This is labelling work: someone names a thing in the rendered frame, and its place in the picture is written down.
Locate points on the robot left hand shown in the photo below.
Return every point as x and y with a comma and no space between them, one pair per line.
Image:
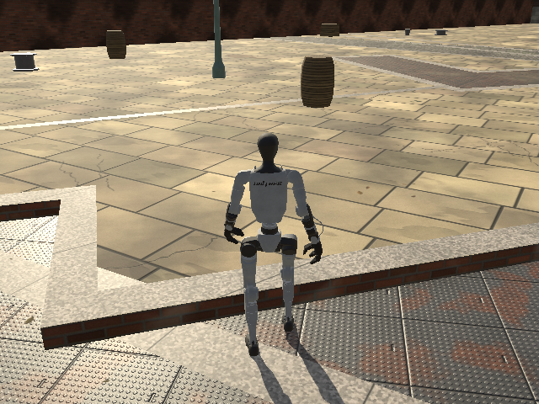
235,231

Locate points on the humanoid robot head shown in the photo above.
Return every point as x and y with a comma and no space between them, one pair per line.
268,147

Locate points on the robot right hand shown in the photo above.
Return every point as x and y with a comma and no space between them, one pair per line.
317,251

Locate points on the right robot upper arm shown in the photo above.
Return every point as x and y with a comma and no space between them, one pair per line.
293,176

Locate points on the robot left shin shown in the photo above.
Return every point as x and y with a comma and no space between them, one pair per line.
251,314

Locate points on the robot right forearm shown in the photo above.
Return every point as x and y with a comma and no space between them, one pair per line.
310,227

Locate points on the left robot upper arm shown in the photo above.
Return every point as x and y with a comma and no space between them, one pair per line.
237,191

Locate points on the robot left forearm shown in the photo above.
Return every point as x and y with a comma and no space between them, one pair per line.
230,219

